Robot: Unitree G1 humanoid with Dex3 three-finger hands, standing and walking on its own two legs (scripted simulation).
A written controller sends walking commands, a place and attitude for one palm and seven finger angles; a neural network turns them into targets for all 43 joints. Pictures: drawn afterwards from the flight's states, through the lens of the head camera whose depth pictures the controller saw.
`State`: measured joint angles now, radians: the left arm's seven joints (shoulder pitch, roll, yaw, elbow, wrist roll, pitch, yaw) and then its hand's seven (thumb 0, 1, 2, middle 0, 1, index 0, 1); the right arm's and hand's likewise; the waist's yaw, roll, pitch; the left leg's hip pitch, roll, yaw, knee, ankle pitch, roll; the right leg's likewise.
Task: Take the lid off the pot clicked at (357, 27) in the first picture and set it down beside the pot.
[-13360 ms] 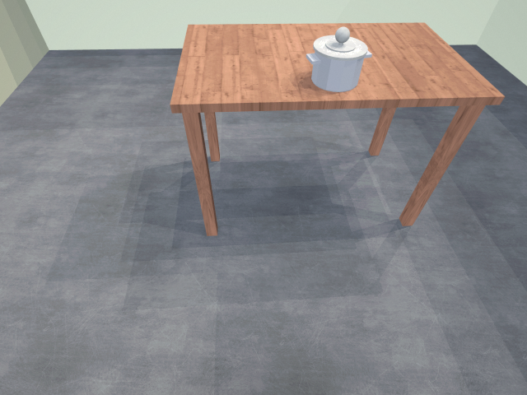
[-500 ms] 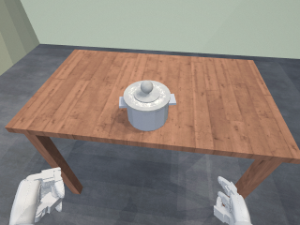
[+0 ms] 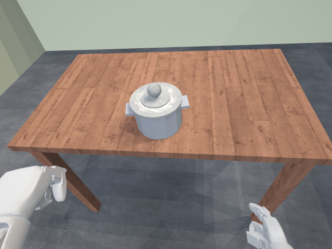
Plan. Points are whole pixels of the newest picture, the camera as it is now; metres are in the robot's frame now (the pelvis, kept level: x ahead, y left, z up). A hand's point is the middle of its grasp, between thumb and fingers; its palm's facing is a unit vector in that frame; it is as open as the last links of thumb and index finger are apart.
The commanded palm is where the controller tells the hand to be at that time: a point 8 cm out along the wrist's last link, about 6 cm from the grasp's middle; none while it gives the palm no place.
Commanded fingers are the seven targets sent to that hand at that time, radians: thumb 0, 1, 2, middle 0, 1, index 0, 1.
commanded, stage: reach forward and open the fingers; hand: left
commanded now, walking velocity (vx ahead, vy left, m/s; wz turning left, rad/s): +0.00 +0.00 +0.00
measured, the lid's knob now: (154, 90) +0.53 +0.11 +0.10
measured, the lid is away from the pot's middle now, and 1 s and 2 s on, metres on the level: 0.00 0.00 0.00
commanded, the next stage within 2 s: move the open hand above the knob in 0.86 s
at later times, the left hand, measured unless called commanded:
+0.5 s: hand (47, 173) +0.21 +0.27 +0.14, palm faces -0.16 +0.00 -0.99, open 7.0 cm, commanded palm +0.20 +0.26 +0.20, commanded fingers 0.00 -0.23 1.40 -0.86 -0.15 -0.86 -0.15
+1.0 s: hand (50, 138) +0.26 +0.27 +0.18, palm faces -0.06 -0.01 -1.00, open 10.0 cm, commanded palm +0.24 +0.26 +0.25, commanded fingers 0.00 -0.32 1.51 -0.85 -0.08 -0.85 -0.08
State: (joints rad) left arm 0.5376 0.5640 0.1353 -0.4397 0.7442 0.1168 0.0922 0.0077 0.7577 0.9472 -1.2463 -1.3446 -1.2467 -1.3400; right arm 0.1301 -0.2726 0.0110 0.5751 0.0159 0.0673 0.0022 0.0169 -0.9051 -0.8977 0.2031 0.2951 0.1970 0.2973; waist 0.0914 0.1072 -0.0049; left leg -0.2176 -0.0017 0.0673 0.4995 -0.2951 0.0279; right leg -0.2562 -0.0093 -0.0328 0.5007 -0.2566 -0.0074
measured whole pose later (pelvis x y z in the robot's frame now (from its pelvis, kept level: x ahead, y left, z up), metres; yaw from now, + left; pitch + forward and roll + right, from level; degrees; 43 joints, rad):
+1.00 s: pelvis -0.03 +0.01 +0.00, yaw +3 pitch -2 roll +0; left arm -0.21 0.68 0.02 -0.10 0.76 0.10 -0.36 0.00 -0.30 1.47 -0.86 -0.09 -0.86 -0.08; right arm 0.13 -0.30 0.02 0.56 0.07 0.04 0.02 0.02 -0.91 -0.90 0.20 0.29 0.19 0.30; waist 0.06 0.13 0.01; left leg -0.20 -0.05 0.04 0.43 -0.20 0.05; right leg -0.23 -0.05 -0.06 0.46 -0.19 0.01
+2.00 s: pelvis +0.00 +0.00 +0.00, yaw +3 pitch +2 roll +1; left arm -0.79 0.48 -0.32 0.35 0.85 0.27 -0.41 0.00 -0.31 1.51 -0.87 -0.09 -0.87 -0.08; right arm 0.12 -0.29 0.03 0.61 0.08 0.11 0.03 0.01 -0.91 -0.90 0.20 0.29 0.19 0.30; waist 0.00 0.11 -0.01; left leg -0.24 -0.05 0.02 0.46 -0.25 0.04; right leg -0.29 -0.05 -0.07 0.51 -0.26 0.00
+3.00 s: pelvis +0.01 +0.01 +0.00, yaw +1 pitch +7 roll +1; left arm -1.18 0.36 -0.30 0.93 0.89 0.28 -0.33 0.00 -0.31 1.51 -0.86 -0.08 -0.86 -0.08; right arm 0.24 -0.28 0.01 0.70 0.07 0.06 0.00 0.01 -0.91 -0.90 0.20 0.29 0.19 0.30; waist -0.07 0.07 -0.07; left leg -0.30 -0.04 0.06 0.43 -0.25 0.05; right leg -0.36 -0.05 -0.03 0.48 -0.25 0.01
